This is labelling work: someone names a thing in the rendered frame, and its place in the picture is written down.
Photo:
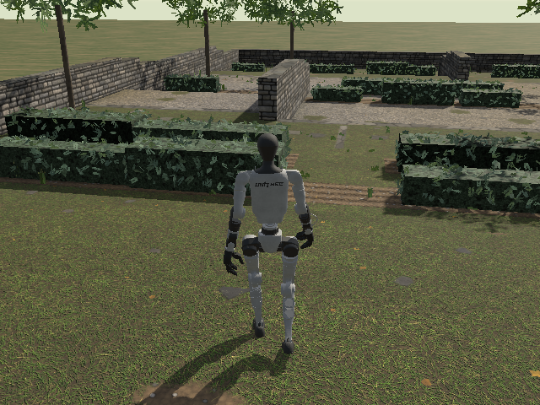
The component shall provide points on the right robot shin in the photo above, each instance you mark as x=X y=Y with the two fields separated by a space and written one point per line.
x=288 y=314

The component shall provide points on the right robot forearm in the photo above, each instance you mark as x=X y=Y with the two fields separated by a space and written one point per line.
x=305 y=220

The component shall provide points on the robot left upper arm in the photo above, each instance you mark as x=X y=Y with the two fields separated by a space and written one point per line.
x=240 y=193

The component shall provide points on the left robot hand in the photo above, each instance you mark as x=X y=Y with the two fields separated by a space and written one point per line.
x=228 y=263

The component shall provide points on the right robot hand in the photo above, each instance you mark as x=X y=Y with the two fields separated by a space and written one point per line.
x=302 y=236

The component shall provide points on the robot right upper arm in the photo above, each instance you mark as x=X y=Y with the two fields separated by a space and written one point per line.
x=298 y=188

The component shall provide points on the left robot forearm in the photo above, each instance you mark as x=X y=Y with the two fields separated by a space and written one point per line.
x=233 y=232

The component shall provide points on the robot head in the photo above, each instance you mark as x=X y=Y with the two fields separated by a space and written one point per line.
x=267 y=145

